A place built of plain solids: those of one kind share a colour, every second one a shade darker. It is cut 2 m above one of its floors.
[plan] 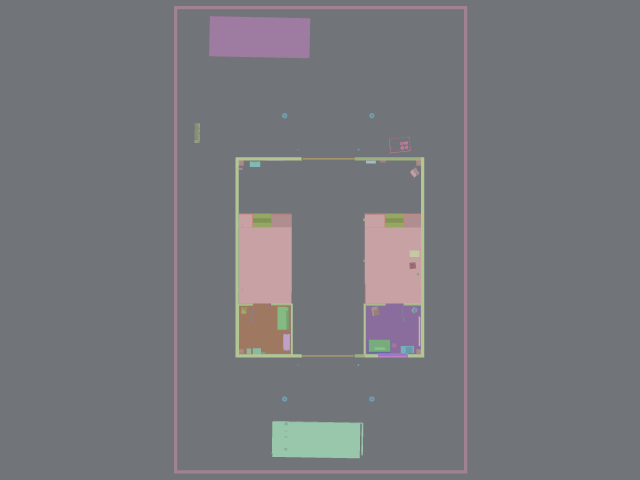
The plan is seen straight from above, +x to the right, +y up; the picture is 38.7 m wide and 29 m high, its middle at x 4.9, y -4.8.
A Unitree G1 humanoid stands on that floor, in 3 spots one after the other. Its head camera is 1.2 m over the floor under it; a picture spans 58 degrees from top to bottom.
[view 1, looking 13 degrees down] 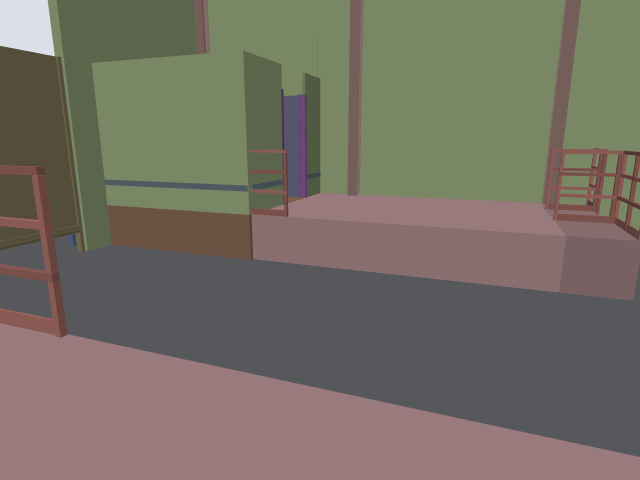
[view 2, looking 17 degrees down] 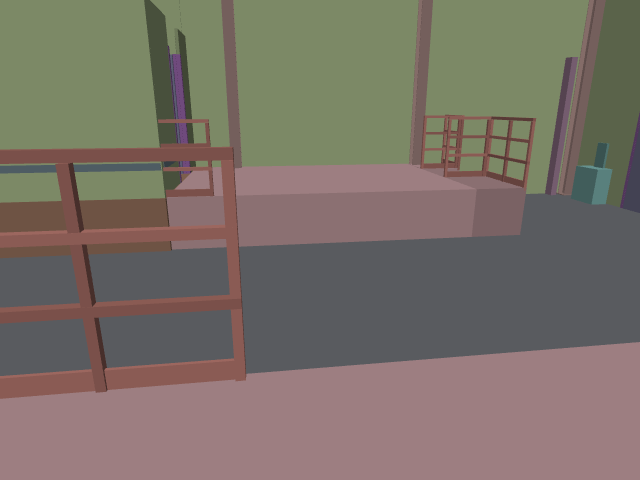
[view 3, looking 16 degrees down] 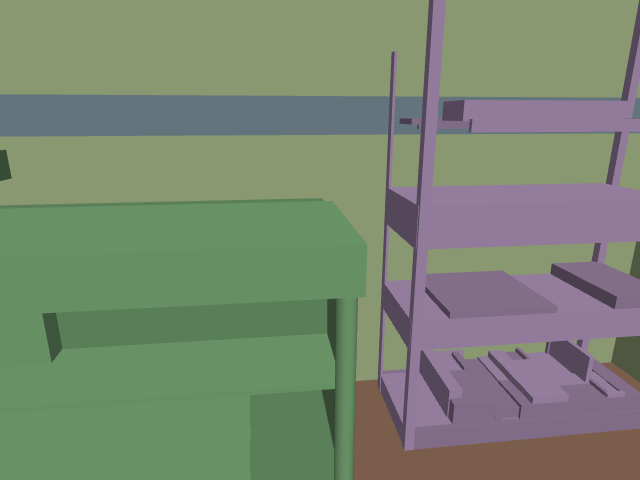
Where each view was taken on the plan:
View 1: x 9.40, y -5.04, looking -159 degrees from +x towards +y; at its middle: raised_floor_bank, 6.82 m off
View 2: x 9.40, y -7.34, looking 172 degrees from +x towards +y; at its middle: raised_floor_bank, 6.55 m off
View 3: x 1.40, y -10.00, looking -7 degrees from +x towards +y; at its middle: packing_desk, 1.02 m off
